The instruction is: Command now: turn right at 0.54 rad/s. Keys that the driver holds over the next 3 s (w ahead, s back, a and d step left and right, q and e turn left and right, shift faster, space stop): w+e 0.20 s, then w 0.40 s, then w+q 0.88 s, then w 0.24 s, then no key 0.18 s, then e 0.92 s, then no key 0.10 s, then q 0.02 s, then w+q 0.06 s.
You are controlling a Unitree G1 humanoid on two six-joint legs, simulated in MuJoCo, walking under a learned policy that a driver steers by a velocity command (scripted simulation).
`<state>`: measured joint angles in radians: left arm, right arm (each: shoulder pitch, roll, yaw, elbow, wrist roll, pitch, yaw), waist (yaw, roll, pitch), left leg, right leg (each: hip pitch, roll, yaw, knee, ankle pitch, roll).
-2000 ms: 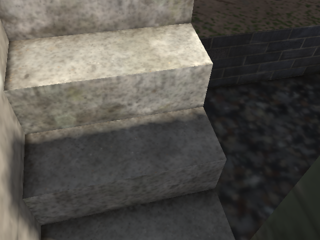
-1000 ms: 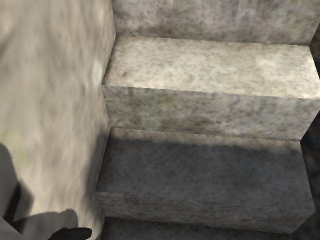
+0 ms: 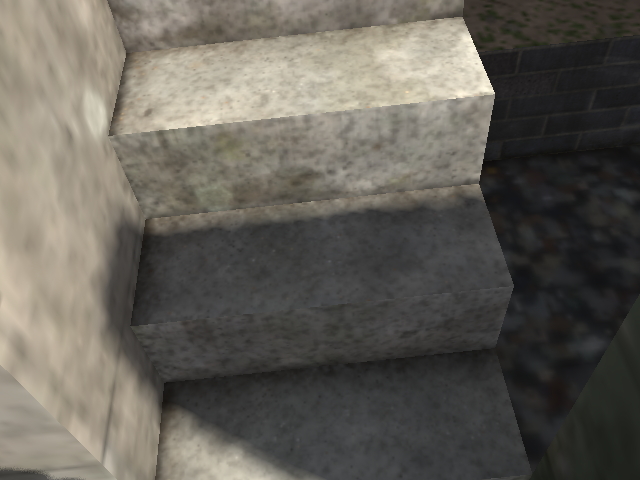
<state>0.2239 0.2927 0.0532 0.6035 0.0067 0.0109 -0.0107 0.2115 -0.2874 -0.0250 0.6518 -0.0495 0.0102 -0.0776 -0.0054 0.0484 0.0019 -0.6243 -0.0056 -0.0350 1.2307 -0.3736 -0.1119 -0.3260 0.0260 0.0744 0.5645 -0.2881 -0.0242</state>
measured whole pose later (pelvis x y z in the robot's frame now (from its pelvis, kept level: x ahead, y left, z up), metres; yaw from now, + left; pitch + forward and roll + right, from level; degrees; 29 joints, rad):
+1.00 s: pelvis +0.11 +0.03 +0.00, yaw -3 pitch +0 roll +1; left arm 0.24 0.23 0.04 0.65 0.05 -0.04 0.06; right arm 0.33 -0.22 -0.04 0.65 -0.02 0.06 -0.01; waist -0.02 0.01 0.06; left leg -0.51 -0.01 0.01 0.95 -0.27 0.00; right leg -0.22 -0.06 -0.17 0.50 -0.28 -0.02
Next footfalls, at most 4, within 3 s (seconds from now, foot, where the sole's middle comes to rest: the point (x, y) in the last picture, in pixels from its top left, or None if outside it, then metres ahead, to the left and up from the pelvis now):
0.34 left None -0.01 0.14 -0.77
0.68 right None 0.13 -0.08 -0.77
1.08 left None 0.17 0.12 -0.77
1.56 right None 0.23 -0.04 -0.77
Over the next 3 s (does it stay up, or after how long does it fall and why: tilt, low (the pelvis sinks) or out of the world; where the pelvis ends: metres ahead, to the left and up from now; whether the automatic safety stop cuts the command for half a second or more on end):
stays up -0.06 -0.02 0.00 its command is cut before an obstacle from the start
